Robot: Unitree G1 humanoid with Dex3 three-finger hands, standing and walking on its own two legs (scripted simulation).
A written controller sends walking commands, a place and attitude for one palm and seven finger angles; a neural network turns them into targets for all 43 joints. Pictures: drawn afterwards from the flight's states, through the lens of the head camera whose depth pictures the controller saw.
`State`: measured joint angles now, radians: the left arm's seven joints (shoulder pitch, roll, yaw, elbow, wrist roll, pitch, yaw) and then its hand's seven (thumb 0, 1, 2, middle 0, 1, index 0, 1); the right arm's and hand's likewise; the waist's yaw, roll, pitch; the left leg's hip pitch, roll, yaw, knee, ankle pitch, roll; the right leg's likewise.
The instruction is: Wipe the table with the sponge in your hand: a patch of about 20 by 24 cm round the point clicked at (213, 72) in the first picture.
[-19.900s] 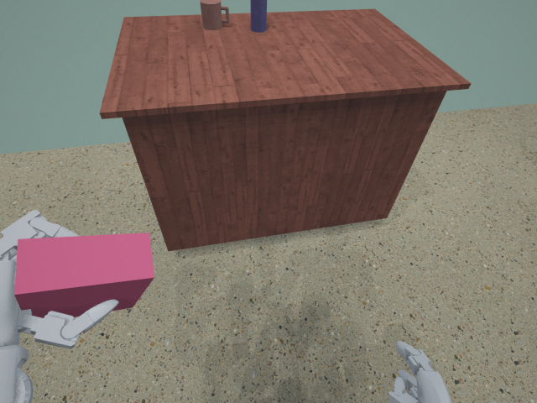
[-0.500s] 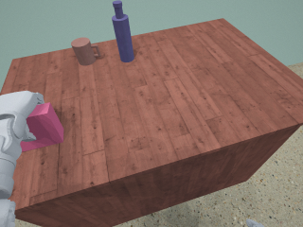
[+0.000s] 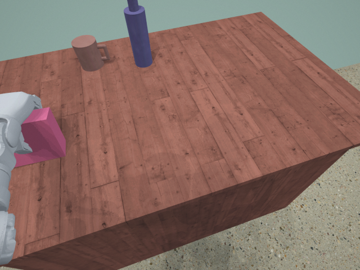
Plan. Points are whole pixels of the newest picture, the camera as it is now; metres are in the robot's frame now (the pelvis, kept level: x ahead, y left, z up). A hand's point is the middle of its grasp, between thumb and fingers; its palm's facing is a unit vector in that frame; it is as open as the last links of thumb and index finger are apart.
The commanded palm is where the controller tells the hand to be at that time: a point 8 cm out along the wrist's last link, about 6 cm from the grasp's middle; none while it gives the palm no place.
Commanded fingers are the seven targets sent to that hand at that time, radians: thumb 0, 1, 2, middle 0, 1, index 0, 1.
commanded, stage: slide across to the middle lane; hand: left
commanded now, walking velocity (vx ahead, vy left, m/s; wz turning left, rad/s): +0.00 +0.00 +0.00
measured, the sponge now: (29, 144) +0.36 +0.38 +0.06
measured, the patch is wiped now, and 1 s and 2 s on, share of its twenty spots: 0.40 0.50 0.60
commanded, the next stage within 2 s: wipe back along the middle lane in 0.88 s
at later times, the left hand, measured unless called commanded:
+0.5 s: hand (39, 116) +0.41 +0.35 +0.11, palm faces -0.10 +0.02 -1.00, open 9.6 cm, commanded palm +0.40 +0.33 +0.15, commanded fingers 0.00 0.10 1.30 -1.20 -1.60 -1.20 -1.60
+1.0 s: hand (54, 111) +0.43 +0.33 +0.10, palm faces -0.12 +0.01 -0.99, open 9.7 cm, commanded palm +0.41 +0.30 +0.15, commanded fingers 0.00 0.10 1.30 -1.20 -1.60 -1.20 -1.60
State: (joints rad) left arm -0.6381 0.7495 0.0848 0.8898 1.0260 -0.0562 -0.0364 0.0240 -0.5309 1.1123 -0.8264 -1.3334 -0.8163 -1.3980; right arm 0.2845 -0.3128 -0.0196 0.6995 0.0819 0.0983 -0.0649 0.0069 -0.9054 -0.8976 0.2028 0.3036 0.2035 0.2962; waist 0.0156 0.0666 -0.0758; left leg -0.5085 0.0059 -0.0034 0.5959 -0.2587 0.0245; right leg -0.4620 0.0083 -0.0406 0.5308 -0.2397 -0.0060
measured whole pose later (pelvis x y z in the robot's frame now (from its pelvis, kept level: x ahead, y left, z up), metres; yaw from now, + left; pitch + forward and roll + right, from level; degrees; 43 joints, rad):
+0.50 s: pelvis +0.02 +0.01 +0.01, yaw +1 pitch +8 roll -1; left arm -0.65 0.65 -0.01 0.81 0.99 0.04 0.02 0.01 -0.51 1.12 -0.79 -1.37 -0.78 -1.44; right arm 0.25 -0.29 -0.02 0.72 0.09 0.09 -0.06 0.01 -0.91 -0.90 0.20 0.30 0.20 0.30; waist 0.02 0.06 -0.07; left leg -0.43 -0.01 0.00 0.54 -0.26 0.03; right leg -0.38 -0.01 -0.04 0.47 -0.24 0.00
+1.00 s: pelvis +0.04 +0.01 +0.01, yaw +1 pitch +8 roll -1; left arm -0.62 0.58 -0.08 0.69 0.99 0.20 -0.02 0.00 -0.51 1.12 -0.78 -1.39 -0.77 -1.46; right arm 0.19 -0.29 0.00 0.70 0.08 0.09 -0.06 0.01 -0.91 -0.90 0.20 0.30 0.20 0.30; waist 0.03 0.07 -0.06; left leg -0.36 -0.02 -0.01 0.50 -0.28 0.03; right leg -0.31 -0.01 -0.05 0.44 -0.26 0.01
